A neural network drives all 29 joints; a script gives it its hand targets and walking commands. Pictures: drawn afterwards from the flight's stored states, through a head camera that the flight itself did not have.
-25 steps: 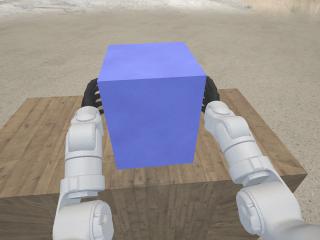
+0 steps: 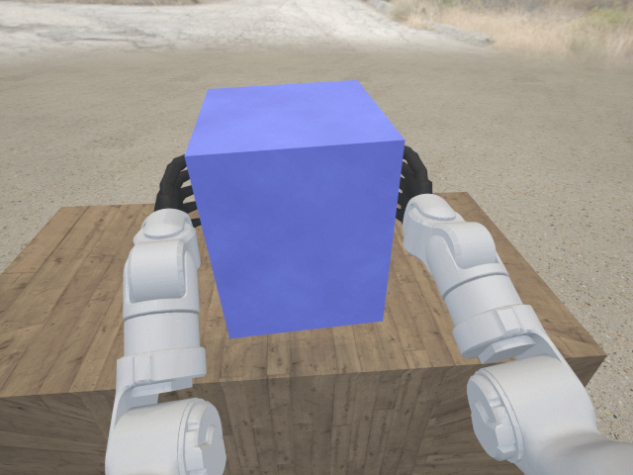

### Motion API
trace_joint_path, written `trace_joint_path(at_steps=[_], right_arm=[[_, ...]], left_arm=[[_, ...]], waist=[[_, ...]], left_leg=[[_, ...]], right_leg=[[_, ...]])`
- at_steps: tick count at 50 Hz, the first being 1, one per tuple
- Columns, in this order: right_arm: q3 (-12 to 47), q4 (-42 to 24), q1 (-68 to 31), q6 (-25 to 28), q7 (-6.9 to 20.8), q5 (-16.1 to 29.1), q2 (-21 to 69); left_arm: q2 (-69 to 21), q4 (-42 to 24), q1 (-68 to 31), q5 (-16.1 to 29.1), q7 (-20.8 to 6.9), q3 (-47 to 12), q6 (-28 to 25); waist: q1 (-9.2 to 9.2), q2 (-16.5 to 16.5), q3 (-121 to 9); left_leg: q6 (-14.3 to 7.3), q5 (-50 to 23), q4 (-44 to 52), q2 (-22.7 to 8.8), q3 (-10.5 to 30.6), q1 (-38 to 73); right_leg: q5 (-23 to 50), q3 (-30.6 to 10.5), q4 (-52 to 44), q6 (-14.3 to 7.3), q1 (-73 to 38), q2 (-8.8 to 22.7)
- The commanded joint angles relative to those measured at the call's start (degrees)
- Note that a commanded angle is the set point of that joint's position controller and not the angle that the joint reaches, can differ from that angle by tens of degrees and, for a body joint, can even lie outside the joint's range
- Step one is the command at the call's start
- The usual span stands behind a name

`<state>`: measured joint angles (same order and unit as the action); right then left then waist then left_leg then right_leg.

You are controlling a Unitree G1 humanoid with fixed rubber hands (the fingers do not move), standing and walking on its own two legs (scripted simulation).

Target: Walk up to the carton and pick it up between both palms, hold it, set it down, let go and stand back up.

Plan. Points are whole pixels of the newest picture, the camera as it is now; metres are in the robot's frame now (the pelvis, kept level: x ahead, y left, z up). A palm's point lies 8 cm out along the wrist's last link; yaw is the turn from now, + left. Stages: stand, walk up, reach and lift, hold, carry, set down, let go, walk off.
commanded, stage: hold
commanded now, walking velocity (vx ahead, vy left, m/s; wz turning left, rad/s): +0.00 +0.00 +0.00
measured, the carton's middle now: (295, 205) +0.40 +0.01 +0.22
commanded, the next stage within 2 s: none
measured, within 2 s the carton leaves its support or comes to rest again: neither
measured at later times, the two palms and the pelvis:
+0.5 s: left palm (174, 215) +0.36 +0.16 +0.24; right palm (415, 200) +0.36 -0.13 +0.24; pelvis +0.00 +0.00 +0.00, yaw +0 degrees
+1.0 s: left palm (175, 213) +0.36 +0.15 +0.24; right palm (417, 199) +0.37 -0.14 +0.24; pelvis +0.01 +0.00 +0.00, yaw +0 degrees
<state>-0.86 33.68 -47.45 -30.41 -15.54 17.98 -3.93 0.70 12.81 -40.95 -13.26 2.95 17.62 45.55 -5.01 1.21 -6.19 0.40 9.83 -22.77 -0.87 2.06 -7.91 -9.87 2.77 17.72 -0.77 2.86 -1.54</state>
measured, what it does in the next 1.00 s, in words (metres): stands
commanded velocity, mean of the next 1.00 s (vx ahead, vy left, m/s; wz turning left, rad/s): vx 0.00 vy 0.00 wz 0.00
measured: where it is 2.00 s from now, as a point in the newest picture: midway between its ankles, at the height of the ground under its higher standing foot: outside the picture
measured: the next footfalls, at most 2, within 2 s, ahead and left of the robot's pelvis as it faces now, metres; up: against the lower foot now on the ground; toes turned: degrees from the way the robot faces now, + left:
none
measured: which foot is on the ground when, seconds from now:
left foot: down 0.00-1.00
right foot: down 0.00-1.00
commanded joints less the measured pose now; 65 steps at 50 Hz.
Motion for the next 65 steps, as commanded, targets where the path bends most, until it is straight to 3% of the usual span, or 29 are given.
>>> trace_joint_path(at_steps=[1, 38, 65], right_arm=[[19.60, -19.45, -52.71, 2.53, 6.74, 7.74, 38.51], [20.74, -23.66, -51.82, -0.35, 5.50, 11.05, 38.01], [20.08, -23.31, -51.88, -0.77, 5.34, 10.35, 37.68]], left_arm=[[-36.80, -7.43, -50.54, 11.31, -7.85, -30.64, -4.49], [-35.15, -10.41, -50.22, 12.00, -8.50, -29.79, -2.73], [-34.77, -10.04, -50.05, 11.01, -9.52, -29.36, -2.02]], waist=[[-0.59, -4.93, -21.55], [-0.61, -4.62, -23.60], [-0.67, -4.52, -21.71]], left_leg=[[1.73, -9.64, 2.95, 3.01, -0.49, 8.69], [2.37, -14.96, 0.97, 3.41, -0.24, 10.12], [2.15, -14.01, 1.39, 3.32, -0.44, 10.14]], right_leg=[[7.07, -1.16, -3.22, 3.64, -1.14, -2.46], [12.20, -1.33, -2.58, 4.39, -2.61, -2.90], [11.90, -1.33, -2.75, 4.32, -2.66, -2.66]])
